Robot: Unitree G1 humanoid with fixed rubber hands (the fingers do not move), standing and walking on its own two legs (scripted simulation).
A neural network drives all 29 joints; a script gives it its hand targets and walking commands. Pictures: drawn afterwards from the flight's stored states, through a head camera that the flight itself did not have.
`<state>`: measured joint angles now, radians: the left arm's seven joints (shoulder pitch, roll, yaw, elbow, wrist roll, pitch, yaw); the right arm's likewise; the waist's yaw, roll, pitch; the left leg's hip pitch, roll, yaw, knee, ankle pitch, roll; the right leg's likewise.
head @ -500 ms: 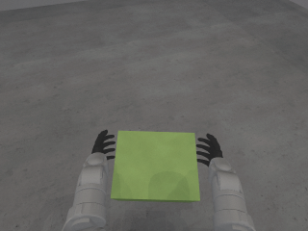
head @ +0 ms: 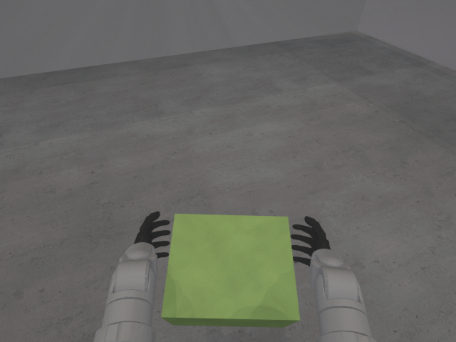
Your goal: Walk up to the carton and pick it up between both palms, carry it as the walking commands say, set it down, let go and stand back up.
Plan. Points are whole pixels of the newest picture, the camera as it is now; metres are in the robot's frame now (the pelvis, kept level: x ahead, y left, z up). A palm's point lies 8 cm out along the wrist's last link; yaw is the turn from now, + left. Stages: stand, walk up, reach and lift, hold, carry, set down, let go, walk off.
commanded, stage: reach and lift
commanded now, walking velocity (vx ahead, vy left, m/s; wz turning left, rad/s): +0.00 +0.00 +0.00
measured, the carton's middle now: (229, 271) +0.31 +0.00 -0.07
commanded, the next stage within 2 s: hold in 1.18 s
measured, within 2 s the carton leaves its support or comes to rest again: neither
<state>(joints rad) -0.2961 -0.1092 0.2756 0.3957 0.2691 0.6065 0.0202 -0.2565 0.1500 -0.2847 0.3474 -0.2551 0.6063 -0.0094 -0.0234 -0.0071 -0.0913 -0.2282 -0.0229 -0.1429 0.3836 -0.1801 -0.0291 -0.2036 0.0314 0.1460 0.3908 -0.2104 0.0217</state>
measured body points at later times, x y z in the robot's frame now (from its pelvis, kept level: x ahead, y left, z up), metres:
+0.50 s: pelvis +0.00 +0.01 +0.00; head -0.05 +0.01 +0.45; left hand +0.30 +0.17 +0.04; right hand +0.29 -0.16 +0.04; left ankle +0.02 +0.14 -0.74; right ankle +0.00 -0.14 -0.74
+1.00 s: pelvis +0.00 +0.00 +0.00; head -0.05 +0.00 +0.45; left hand +0.30 +0.17 +0.05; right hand +0.30 -0.16 +0.04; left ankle +0.02 +0.14 -0.74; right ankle +0.00 -0.13 -0.74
